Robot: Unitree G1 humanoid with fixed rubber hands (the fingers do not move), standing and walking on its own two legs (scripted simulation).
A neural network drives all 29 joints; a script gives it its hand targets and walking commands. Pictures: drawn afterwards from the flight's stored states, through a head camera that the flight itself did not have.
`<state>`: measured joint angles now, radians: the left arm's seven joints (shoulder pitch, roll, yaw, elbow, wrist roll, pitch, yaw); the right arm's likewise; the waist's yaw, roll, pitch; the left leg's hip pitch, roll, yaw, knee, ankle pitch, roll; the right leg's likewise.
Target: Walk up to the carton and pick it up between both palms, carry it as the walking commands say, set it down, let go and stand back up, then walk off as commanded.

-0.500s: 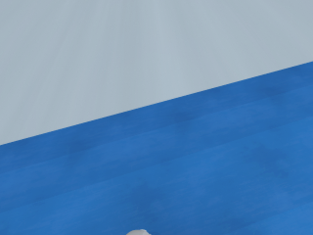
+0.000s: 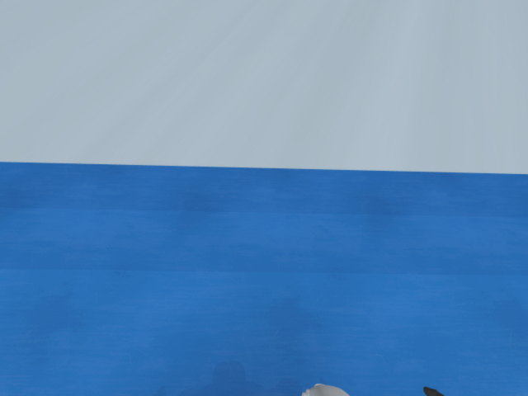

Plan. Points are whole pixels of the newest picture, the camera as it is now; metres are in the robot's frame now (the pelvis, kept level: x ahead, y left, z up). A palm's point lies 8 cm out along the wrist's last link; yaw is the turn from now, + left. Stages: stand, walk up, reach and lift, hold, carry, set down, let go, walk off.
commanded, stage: walk off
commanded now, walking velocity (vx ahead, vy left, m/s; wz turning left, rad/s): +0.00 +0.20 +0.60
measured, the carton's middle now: out of the picture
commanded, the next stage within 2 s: stand in 0.38 s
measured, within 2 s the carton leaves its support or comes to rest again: neither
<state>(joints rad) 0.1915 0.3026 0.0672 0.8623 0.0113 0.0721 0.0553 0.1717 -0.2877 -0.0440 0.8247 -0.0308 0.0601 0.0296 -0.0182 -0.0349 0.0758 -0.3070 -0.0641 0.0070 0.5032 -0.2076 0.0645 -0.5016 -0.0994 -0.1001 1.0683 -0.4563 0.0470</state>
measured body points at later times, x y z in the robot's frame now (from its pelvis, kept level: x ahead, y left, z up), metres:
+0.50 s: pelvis -0.02 +0.09 +0.00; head +0.02 +0.08 +0.45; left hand -0.08 +0.39 -0.11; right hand +0.18 -0.13 -0.13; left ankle -0.06 +0.26 -0.70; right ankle +0.02 -0.07 -0.73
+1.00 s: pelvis -0.04 +0.16 +0.01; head -0.04 +0.14 +0.46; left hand -0.07 +0.41 -0.13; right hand +0.10 -0.04 -0.15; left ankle -0.06 +0.26 -0.73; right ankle -0.01 +0.05 -0.73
